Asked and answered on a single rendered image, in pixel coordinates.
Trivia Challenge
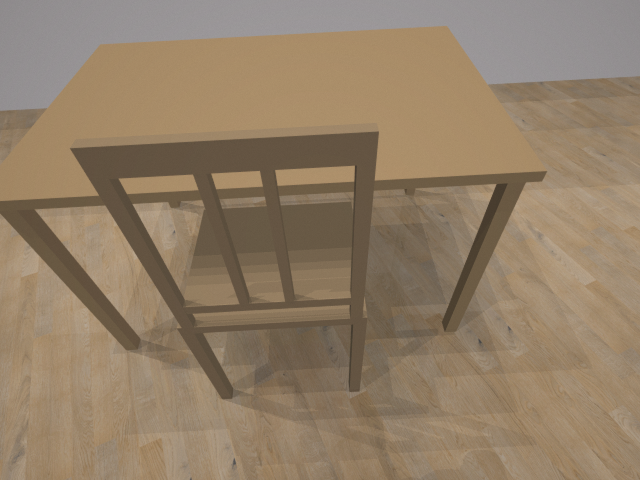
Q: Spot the table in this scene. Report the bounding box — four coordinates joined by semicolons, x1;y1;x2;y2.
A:
0;26;547;350

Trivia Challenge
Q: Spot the chair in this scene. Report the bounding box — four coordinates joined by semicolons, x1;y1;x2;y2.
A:
70;123;379;399

